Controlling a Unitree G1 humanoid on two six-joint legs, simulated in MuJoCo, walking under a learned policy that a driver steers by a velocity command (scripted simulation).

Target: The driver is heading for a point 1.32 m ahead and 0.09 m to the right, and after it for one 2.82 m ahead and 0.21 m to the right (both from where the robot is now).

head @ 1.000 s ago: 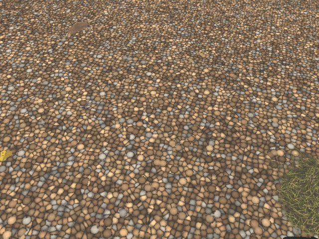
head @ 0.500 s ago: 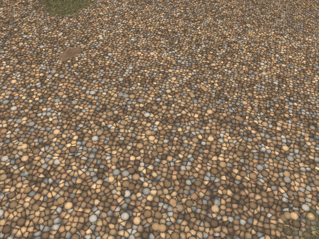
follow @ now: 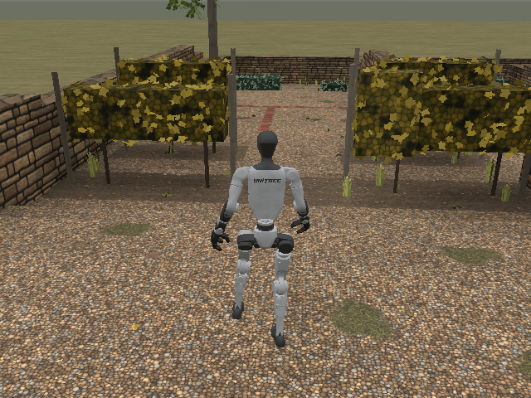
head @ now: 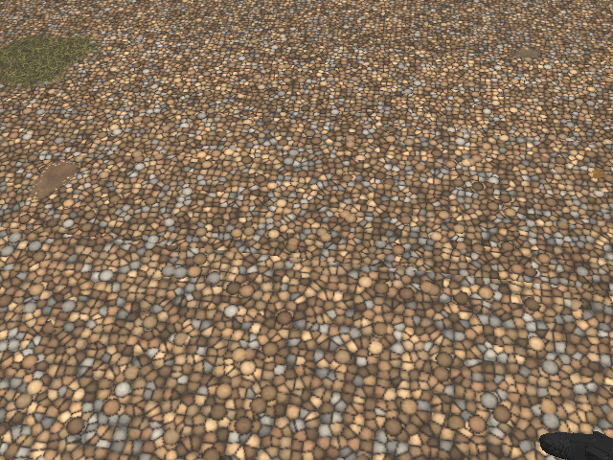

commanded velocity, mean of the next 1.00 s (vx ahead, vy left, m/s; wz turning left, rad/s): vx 0.50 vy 0.00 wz -0.27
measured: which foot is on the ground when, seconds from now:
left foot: up 0.00-0.10, down 0.12-0.64, up 0.66-1.00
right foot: down 0.00-0.12, up 0.14-0.62, down 0.64-1.00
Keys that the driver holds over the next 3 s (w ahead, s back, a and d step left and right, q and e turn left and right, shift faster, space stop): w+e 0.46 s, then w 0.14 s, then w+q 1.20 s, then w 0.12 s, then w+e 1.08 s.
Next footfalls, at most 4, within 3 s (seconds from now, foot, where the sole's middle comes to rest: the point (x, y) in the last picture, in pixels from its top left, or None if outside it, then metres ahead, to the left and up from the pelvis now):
0.12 left None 0.25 0.14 -0.78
0.64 right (452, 458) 0.48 -0.22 -0.78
1.16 left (371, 308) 0.83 -0.05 -0.78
1.70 right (447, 257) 1.12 -0.29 -0.97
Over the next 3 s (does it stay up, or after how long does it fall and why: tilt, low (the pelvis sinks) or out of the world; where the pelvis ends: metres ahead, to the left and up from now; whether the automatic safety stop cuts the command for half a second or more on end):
stays up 1.66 -0.15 -0.24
